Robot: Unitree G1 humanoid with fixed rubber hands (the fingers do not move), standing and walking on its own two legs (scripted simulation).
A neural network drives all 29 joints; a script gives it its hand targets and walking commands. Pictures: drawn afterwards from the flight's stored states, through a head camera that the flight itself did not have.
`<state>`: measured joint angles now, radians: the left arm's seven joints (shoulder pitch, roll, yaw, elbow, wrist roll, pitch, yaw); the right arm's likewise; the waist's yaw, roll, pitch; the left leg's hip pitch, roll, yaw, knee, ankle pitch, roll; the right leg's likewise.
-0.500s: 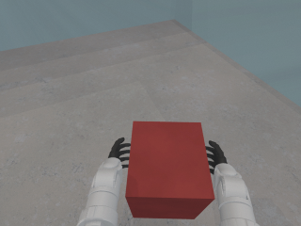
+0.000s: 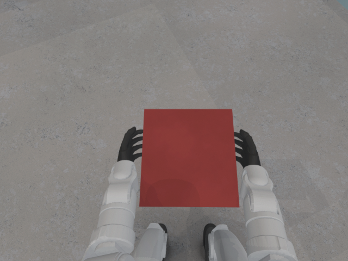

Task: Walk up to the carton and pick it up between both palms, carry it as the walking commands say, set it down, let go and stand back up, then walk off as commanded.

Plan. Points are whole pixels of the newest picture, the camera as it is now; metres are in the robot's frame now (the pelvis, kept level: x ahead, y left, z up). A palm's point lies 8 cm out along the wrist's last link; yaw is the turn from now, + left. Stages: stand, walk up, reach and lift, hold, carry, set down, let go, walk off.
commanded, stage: set down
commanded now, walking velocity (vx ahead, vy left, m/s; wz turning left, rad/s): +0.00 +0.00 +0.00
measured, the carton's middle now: (186, 162) +0.36 +0.01 -0.14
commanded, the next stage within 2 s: none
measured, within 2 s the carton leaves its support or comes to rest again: neither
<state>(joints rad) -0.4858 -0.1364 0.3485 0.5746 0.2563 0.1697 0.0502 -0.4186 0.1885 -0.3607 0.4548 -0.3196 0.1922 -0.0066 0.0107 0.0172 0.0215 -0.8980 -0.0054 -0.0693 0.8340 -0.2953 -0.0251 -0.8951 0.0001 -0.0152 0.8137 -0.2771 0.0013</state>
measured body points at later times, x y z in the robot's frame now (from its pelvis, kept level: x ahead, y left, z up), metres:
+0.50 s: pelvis -0.03 +0.01 -0.08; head +0.19 +0.01 +0.31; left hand +0.40 +0.15 -0.15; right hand +0.39 -0.14 -0.15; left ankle +0.05 +0.13 -0.69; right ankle +0.05 -0.12 -0.69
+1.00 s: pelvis -0.04 +0.00 -0.17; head +0.23 +0.00 +0.20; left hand +0.43 +0.16 -0.26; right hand +0.42 -0.14 -0.25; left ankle +0.05 +0.13 -0.69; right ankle +0.05 -0.12 -0.69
